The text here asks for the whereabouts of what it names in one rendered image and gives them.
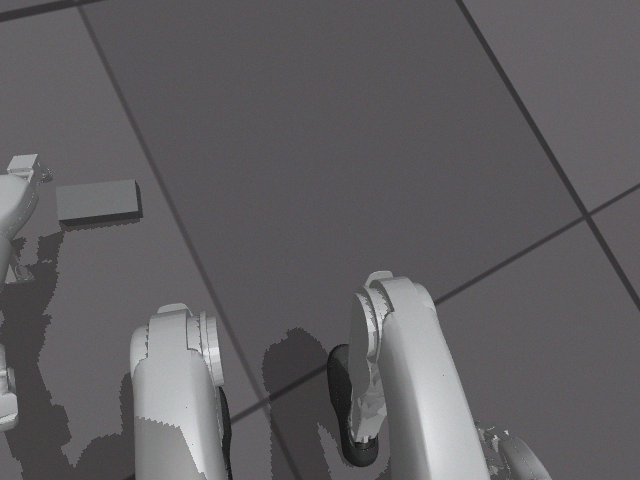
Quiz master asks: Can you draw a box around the right robot hand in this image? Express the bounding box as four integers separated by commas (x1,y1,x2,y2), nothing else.
474,421,552,480

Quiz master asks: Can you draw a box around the left robot arm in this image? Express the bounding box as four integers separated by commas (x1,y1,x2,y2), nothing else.
0,234,19,433

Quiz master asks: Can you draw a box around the small box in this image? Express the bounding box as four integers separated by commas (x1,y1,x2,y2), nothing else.
56,179,143,227

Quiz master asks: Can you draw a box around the left robot hand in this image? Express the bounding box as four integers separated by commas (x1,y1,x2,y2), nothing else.
0,154,53,284

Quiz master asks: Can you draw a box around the right robot foot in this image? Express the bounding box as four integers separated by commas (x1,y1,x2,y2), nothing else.
327,344,378,467

